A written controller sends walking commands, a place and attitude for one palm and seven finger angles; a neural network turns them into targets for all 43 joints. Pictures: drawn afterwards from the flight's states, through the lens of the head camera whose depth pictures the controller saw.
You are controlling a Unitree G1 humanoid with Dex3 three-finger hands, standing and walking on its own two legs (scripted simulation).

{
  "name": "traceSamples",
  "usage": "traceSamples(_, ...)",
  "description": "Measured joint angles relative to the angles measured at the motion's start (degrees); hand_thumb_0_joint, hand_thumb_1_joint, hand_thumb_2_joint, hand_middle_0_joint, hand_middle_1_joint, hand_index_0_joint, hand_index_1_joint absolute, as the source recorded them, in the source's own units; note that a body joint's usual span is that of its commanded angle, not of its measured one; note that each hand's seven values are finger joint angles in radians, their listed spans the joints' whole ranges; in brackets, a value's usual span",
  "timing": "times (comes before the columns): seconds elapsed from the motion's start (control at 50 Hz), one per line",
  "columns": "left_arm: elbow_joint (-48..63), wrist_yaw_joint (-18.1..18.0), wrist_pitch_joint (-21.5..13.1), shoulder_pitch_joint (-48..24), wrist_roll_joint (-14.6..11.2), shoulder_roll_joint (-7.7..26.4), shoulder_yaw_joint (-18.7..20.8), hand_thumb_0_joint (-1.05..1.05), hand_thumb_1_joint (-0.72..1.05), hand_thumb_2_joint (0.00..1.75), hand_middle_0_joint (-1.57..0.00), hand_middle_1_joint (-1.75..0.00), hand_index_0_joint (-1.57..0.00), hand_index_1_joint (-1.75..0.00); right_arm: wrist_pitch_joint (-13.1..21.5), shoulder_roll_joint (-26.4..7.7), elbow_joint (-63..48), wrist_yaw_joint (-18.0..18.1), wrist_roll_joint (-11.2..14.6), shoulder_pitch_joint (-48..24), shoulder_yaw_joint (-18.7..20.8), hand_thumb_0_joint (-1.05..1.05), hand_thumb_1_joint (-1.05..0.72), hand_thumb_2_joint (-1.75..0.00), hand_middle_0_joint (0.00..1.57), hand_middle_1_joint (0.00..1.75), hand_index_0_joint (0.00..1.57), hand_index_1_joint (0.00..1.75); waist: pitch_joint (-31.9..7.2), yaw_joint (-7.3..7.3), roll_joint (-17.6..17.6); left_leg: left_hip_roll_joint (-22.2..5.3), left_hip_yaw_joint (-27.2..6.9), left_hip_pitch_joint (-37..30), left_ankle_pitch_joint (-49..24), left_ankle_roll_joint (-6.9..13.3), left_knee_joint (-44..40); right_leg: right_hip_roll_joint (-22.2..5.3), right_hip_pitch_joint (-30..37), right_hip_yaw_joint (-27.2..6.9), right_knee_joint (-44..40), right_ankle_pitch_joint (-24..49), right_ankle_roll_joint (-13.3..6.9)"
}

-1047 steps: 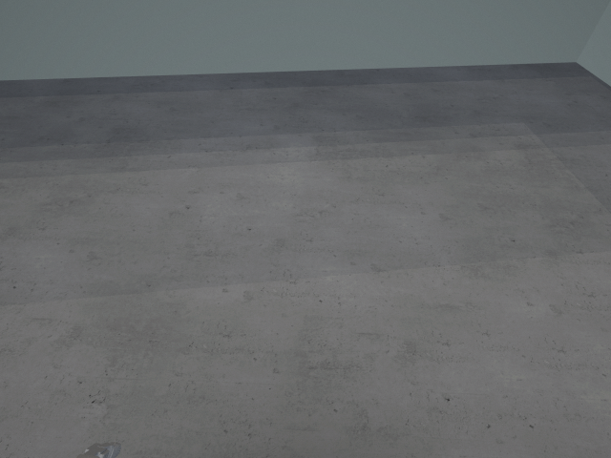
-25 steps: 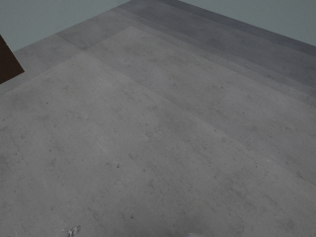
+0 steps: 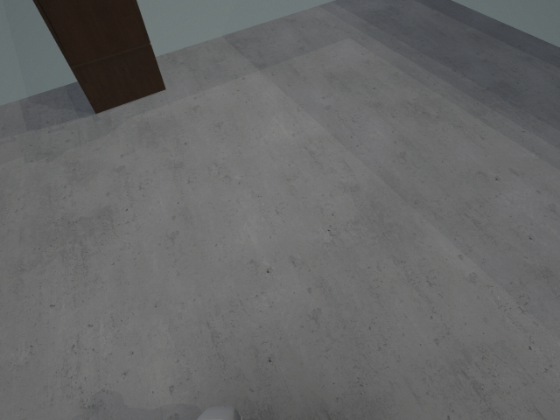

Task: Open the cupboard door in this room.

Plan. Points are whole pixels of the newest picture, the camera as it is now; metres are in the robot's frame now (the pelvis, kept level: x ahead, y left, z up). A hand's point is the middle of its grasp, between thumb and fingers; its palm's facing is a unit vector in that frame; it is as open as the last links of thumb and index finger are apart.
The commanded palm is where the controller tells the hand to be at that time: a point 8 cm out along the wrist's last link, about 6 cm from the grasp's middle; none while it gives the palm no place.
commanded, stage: turn or walk to find it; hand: left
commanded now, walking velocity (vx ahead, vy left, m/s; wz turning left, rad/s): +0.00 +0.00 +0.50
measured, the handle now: out of the picture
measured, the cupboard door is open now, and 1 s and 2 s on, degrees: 0 0 0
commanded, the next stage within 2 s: none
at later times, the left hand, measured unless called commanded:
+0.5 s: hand out of the picture +0.12 +0.24 -0.15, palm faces +0.18 -0.95 -0.24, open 7.3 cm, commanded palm none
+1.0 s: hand out of the picture +0.05 +0.14 -0.16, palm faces +0.53 -0.83 -0.18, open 7.3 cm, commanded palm none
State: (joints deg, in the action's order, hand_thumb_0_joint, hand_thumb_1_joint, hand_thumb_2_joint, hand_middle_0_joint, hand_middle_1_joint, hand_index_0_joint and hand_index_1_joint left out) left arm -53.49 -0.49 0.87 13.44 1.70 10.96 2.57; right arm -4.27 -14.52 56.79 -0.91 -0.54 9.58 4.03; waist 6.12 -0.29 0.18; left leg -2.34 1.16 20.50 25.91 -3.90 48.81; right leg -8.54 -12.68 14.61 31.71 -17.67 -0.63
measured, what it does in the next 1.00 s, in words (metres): walks ahead, turning left: left foot, then right foot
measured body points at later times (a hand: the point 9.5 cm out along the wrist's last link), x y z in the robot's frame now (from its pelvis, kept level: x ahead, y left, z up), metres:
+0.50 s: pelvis +0.06 +0.01 +0.00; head +0.08 +0.01 +0.45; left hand +0.11 +0.29 -0.13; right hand +0.11 -0.22 -0.16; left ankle -0.02 +0.14 -0.74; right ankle +0.13 -0.10 -0.72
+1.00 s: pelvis +0.22 +0.05 +0.00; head +0.26 +0.07 +0.44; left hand +0.02 +0.18 -0.15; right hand +0.43 -0.10 -0.15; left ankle +0.27 +0.21 -0.70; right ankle +0.15 -0.10 -0.74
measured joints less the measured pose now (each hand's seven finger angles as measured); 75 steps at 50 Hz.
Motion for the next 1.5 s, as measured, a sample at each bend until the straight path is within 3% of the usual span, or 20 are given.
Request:
traceSamples(0.08,-1.03,0.13,0.80,1.45,-0.32,2.20,0.84,0.00,0.91,0.90,-0.20,-0.30,-0.21,-0.30,1.53,0.09,-2.00,-0.10,0.13,-2.14,-0.66,0.01,-0.91,-0.90,0.20,0.30,0.20,0.30,-0.44,-0.73,0.89,0.55,2.84,-6.07,-6.94,1.81,-14.80,-1.72,-2.13,2.09,5.15,-2.34,1.79)
traceSamples(0.12,-1.77,0.14,1.97,1.33,-0.58,3.96,1.47,0.00,0.91,0.90,-0.20,-0.30,-0.21,-0.30,2.56,1.06,-2.77,-0.09,-0.17,-3.27,-0.79,0.01,-0.91,-0.90,0.20,0.30,0.20,0.30,-0.08,-1.14,2.95,1.87,3.04,-5.42,-6.51,4.37,-13.86,-2.10,-5.43,-1.49,12.76,-8.39,3.36)
traceSamples(0.16,-2.79,0.07,3.18,0.98,-0.51,4.77,1.81,0.01,0.91,0.90,-0.20,-0.29,-0.20,-0.30,3.40,1.64,-3.39,0.13,-0.37,-3.22,-1.28,0.01,-0.91,-0.90,0.20,0.30,0.20,0.30,-0.44,-1.36,3.14,2.01,2.43,-5.56,-6.27,5.19,-13.66,-0.05,-9.06,-5.65,21.72,-12.46,4.17)
traceSamples(0.22,-3.44,1.12,3.08,0.40,-0.35,5.01,1.99,0.01,0.91,0.90,-0.20,-0.29,-0.20,-0.30,4.09,2.15,-3.53,0.58,-0.53,-1.64,-1.79,0.01,-0.91,-0.90,0.20,0.30,0.20,0.30,-1.78,-1.12,2.31,2.26,0.82,-7.54,-8.11,5.27,-17.48,1.72,-12.96,-8.71,29.71,-8.22,4.62)
traceSamples(0.32,-2.10,2.35,1.54,-0.50,-0.17,4.58,1.55,0.01,0.91,0.90,-0.20,-0.29,-0.20,-0.30,5.04,3.02,-2.55,0.41,-0.36,2.30,-2.22,0.01,-0.90,-0.90,0.20,0.30,0.20,0.30,-3.85,-0.50,1.57,3.40,-1.54,-10.85,-10.87,5.66,-23.92,1.97,-15.84,-11.10,29.77,-1.76,5.44)
traceSamples(0.42,-0.60,2.74,0.91,-2.50,-0.24,3.52,1.14,0.01,0.91,0.90,-0.20,-0.29,-0.20,-0.30,5.43,3.65,-1.15,0.23,-0.48,6.29,-1.89,0.01,-0.90,-0.90,0.20,0.30,0.20,0.30,-4.51,1.08,0.86,4.23,-3.74,-12.79,-10.97,5.19,-26.39,1.94,-15.55,-11.81,21.30,-0.84,6.14)
traceSamples(0.54,1.88,3.31,-1.24,-4.96,-0.30,1.98,0.47,0.01,0.91,0.90,-0.20,-0.29,-0.20,-0.30,4.79,2.95,1.11,0.41,-0.62,10.44,-1.00,0.01,-0.90,-0.90,0.20,0.30,0.20,0.30,-4.22,2.96,-1.24,4.12,-7.04,-11.57,-5.11,3.24,-19.45,4.02,-7.98,-9.70,1.96,1.52,5.40)
traceSamples(0.6,2.54,2.50,-3.38,-5.09,-0.20,0.23,-0.15,0.00,0.91,0.90,-0.20,-0.29,-0.20,-0.30,3.57,1.95,2.90,0.32,-0.39,10.64,-0.32,0.01,-0.90,-0.90,0.20,0.30,0.20,0.30,-3.21,2.66,-2.94,3.86,-6.38,-3.83,1.58,4.65,1.84,4.10,-6.50,-6.70,4.43,1.51,0.28)
traceSamples(0.64,2.12,1.95,-3.98,-3.47,-0.28,-0.71,-0.38,0.00,0.91,0.90,-0.20,-0.29,-0.20,-0.30,3.00,1.39,3.50,-0.26,-0.71,9.78,0.09,0.01,-0.90,-0.90,0.20,0.30,0.20,0.30,-3.21,2.10,-2.67,3.31,-3.91,1.80,-2.07,4.95,13.74,3.48,-3.90,-5.57,2.84,0.51,-0.73)
traceSamples(0.7,-0.27,1.29,-4.28,-0.31,-0.25,-2.04,-0.58,0.00,0.91,0.90,-0.20,-0.29,-0.20,-0.30,3.11,0.57,2.94,-0.90,-0.96,7.94,0.68,0.01,-0.91,-0.90,0.20,0.30,0.20,0.30,-3.39,2.02,-2.65,1.11,-1.91,8.05,-10.00,4.22,20.59,3.21,0.97,-3.69,-2.62,1.47,-0.52)
traceSamples(0.82,-5.30,0.25,-4.97,6.59,0.02,-2.28,-0.18,0.00,0.93,0.90,-0.20,-0.29,-0.20,-0.30,3.22,0.79,1.51,-1.23,-1.01,3.97,0.81,0.01,-0.91,-0.90,0.20,0.30,0.20,0.30,-3.68,0.83,-1.96,-2.19,-1.26,14.85,-16.90,2.81,18.25,3.64,8.60,0.16,-9.89,1.11,-0.21)
traceSamples(0.9,-8.14,0.01,-5.09,10.54,0.15,-2.85,-0.69,0.00,0.93,0.90,-0.20,-0.29,-0.20,-0.30,3.14,1.40,1.16,-1.41,-0.93,0.19,0.17,0.01,-0.91,-0.90,0.19,0.30,0.19,0.30,-2.61,-0.62,-1.67,-3.28,0.69,15.08,-17.57,2.88,9.49,3.89,12.55,2.33,-11.92,-0.61,0.74)
traceSamples(0.98,-10.46,-0.03,-4.79,13.48,0.14,-3.49,-1.31,0.00,0.92,0.90,-0.20,-0.29,-0.20,-0.30,3.53,2.41,0.68,-1.67,-0.83,-4.23,-1.03,0.01,-0.91,-0.90,0.19,0.30,0.19,0.30,-0.72,-2.84,-1.16,-2.71,3.79,11.45,-16.19,4.30,-3.35,3.64,15.99,3.86,-12.39,-3.12,2.43)
traceSamples(1.04,-12.36,0.21,-4.20,15.55,-0.07,-3.70,-1.57,0.00,0.92,0.90,-0.20,-0.29,-0.20,-0.30,4.80,3.42,-0.29,-1.50,-0.88,-6.72,-1.81,0.01,-0.91,-0.90,0.19,0.30,0.19,0.30,0.20,-3.96,0.03,-0.29,6.29,6.34,-13.40,6.35,-11.18,1.69,17.04,4.17,-8.24,-7.18,4.33)
traceSamples(1.08,-13.62,0.67,-3.36,16.62,-0.52,-4.12,-1.71,0.01,0.91,0.90,-0.20,-0.29,-0.20,-0.30,6.59,3.66,-1.35,-1.05,-1.11,-7.15,-1.99,0.01,-0.91,-0.90,0.20,0.30,0.20,0.30,0.04,-3.35,-0.19,0.73,7.10,3.22,-16.39,8.01,-14.06,-0.57,12.95,2.65,4.92,-9.97,4.05)
traceSamples(1.14,-13.74,0.80,-1.81,13.39,-0.93,-3.63,-1.49,0.01,0.91,0.90,-0.20,-0.30,-0.20,-0.30,8.05,4.52,-1.29,-0.08,-0.39,-6.59,-2.10,0.01,-0.91,-0.90,0.20,0.30,0.20,0.30,1.20,-3.58,0.36,1.67,7.63,1.34,-11.36,9.15,-10.38,-0.39,0.51,-7.10,30.66,-10.35,2.49)
traceSamples(1.18,-12.86,0.93,-1.65,10.40,-0.65,-3.08,-0.92,0.01,0.91,0.90,-0.20,-0.29,-0.20,-0.30,8.16,5.13,-0.36,0.38,-0.23,-4.89,-2.18,0.00,-0.91,-0.90,0.20,0.30,0.20,0.30,0.78,-3.32,0.46,2.20,7.73,-2.06,-10.76,8.75,-13.37,-0.28,-6.63,-9.39,37.61,-6.96,2.13)
traceSamples(1.26,-9.18,1.05,-1.61,4.64,0.05,-1.75,0.22,0.01,0.91,0.90,-0.20,-0.29,-0.20,-0.30,9.12,4.83,0.61,1.77,0.52,-0.61,-0.38,-0.03,-0.95,-0.90,0.20,0.30,0.20,0.30,-1.39,-1.91,1.38,3.95,7.50,-8.46,-12.17,8.94,-21.28,-1.21,-16.70,-10.99,36.52,0.46,2.73)
traceSamples(1.34,-5.84,1.40,-1.26,-0.50,0.18,-0.55,1.00,0.00,0.92,0.90,-0.19,-0.29,-0.20,-0.30,8.92,3.76,2.47,1.67,0.20,4.07,-0.50,-0.03,-0.95,-0.90,0.20,0.30,0.20,0.30,-3.71,-0.93,2.22,5.22,6.99,-13.67,-12.64,8.81,-27.31,-1.26,-22.56,-11.44,33.58,7.17,3.82)
traceSamples(1.5,-2.39,2.25,-0.62,-8.02,-0.18,0.60,1.06,0.00,0.92,0.90,-0.19,-0.29,-0.20,-0.30,8.76,4.92,5.87,1.91,-0.25,12.35,-1.03,0.00,-0.92,-0.90,0.20,0.30,0.20,0.30,-3.83,2.25,1.90,5.28,6.17,-21.56,-9.59,6.89,-32.46,0.01,-22.08,-10.25,18.06,10.54,3.81)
